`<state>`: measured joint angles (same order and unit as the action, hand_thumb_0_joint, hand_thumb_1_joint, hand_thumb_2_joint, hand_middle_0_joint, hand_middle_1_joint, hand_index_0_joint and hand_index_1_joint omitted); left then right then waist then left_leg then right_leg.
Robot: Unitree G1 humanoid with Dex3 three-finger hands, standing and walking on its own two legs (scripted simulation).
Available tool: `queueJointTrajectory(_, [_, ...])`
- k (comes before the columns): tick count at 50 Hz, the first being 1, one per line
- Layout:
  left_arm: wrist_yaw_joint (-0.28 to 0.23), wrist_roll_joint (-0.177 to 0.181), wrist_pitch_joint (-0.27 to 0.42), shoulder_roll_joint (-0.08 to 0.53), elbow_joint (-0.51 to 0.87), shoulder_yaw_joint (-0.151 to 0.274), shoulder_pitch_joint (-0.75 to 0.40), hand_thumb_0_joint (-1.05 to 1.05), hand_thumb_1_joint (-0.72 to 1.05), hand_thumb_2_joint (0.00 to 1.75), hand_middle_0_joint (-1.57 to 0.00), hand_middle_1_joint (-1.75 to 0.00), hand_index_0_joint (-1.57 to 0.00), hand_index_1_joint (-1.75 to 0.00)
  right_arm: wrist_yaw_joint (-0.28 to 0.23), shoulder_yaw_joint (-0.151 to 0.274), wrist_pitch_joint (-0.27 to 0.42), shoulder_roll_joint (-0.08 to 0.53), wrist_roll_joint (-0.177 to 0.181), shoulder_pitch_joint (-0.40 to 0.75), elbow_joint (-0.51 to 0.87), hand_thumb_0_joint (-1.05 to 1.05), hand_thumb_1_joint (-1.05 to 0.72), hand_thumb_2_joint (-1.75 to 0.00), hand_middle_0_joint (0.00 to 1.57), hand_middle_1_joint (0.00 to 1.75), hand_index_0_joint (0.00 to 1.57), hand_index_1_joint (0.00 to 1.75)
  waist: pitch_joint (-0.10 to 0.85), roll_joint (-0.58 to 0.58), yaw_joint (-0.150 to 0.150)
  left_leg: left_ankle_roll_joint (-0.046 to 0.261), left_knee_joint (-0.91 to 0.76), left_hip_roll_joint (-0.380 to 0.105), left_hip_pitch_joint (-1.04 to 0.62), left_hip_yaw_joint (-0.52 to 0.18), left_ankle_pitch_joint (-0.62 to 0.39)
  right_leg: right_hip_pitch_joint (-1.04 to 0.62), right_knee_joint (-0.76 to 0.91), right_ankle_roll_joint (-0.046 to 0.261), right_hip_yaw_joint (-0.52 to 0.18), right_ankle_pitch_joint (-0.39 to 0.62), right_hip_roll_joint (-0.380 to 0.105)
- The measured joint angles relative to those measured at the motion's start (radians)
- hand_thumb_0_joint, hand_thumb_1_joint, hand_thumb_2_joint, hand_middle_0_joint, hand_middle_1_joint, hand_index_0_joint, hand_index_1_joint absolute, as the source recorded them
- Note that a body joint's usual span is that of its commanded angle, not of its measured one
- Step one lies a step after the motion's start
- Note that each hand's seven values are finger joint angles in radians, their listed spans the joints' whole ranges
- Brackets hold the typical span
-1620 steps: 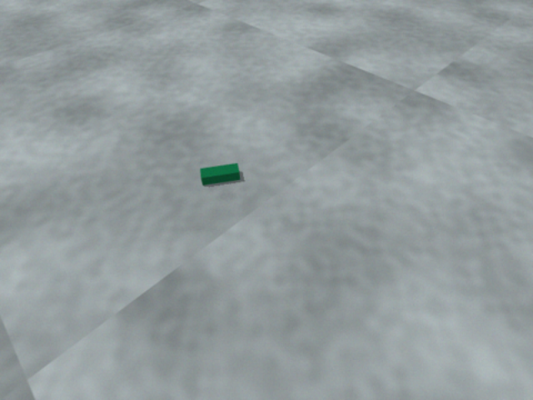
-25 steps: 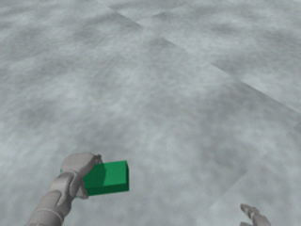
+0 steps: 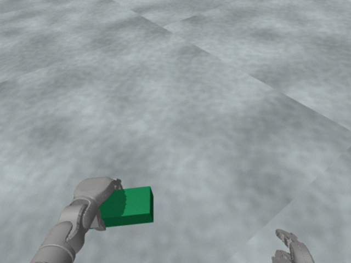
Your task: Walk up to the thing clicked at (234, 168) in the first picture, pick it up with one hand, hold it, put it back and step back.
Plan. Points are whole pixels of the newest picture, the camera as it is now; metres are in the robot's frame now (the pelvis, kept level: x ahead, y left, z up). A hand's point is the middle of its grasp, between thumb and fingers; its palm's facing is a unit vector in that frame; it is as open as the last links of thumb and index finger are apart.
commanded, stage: hold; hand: left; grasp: from above
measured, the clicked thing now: (113, 208) +0.28 +0.20 -0.07
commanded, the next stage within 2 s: crouch in 0.32 s
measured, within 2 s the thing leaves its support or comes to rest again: neither
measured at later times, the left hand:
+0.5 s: hand (102, 203) +0.28 +0.22 -0.05, palm faces -0.47 -0.06 -0.88, open 10.4 cm
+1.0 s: hand (117, 220) +0.29 +0.22 -0.20, palm faces -0.47 +0.02 -0.88, open 10.4 cm
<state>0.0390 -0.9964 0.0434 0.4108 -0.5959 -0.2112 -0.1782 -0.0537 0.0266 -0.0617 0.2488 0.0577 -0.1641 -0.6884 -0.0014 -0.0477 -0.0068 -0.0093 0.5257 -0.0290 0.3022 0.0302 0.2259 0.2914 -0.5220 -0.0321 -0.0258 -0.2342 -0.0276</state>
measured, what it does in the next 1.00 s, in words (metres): lowers itself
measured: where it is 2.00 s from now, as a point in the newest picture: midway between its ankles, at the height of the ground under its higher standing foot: outside the picture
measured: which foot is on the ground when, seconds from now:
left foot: down 0.00-1.00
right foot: down 0.00-1.00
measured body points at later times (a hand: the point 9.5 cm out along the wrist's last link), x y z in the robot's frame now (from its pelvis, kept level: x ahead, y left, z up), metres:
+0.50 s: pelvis +0.01 +0.00 +0.00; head +0.02 -0.02 +0.45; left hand +0.30 +0.22 +0.00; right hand +0.16 -0.26 -0.11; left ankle +0.03 +0.13 -0.73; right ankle +0.03 -0.14 -0.73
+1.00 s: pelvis -0.01 +0.00 -0.07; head +0.08 +0.01 +0.37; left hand +0.31 +0.22 -0.15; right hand +0.09 -0.29 -0.19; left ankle +0.03 +0.13 -0.73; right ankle +0.03 -0.14 -0.73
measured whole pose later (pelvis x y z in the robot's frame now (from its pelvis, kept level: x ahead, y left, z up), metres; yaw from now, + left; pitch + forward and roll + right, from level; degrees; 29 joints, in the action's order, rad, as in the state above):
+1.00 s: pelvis -0.01 +0.00 -0.07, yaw +1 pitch +16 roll -1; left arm -0.35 -1.19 0.08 0.34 -1.05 -0.16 -0.38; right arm 0.00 0.09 -0.04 0.27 -0.01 -0.22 -0.73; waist 0.11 0.00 0.06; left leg -0.01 1.06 -0.04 0.92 -0.01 0.43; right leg 0.88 -1.04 -0.03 -0.01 -0.44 -0.02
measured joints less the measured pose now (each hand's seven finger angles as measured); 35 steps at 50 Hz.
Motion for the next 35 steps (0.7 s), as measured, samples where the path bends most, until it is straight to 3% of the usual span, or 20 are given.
queueJointTrajectory(27, [-0.016, -0.007, -0.006, -0.008, -0.013, 0.008, 0.000, 0.00, -0.08, 0.58, -0.72, -0.57, -0.68, -0.59, -0.001, 0.008, -0.018, 0.001, 0.002, -0.003, -0.004, 0.01, -0.90, -0.91, 0.20, 0.30, 0.20, 0.30, 0.001, 0.006, 0.010, -0.001, -0.018, 0.000, -0.013, -0.001, 0.002, -0.013, 0.017, 0.001, 0.002, -0.003, 0.000])
queueJointTrajectory(31, [-0.043, -0.021, 0.006, -0.014, -0.038, 0.015, 0.007, 0.00, -0.08, 0.56, -0.72, -0.57, -0.67, -0.58, 0.002, 0.010, -0.021, -0.002, -0.001, -0.002, 0.001, 0.01, -0.90, -0.91, 0.20, 0.30, 0.20, 0.30, 0.000, 0.012, 0.016, -0.001, -0.008, 0.001, 0.002, -0.002, 0.007, 0.002, 0.005, 0.001, 0.002, -0.009, -0.001])
queueJointTrajectory(35, [-0.109, -0.053, 0.029, -0.026, -0.099, 0.019, -0.001, 0.00, -0.07, 0.56, -0.72, -0.56, -0.68, -0.58, 0.011, 0.014, -0.023, -0.004, -0.012, -0.001, -0.004, 0.01, -0.90, -0.91, 0.20, 0.30, 0.20, 0.30, 0.002, 0.023, 0.021, -0.002, 0.029, 0.003, 0.049, -0.008, 0.020, 0.048, -0.032, 0.001, 0.007, -0.025, -0.003])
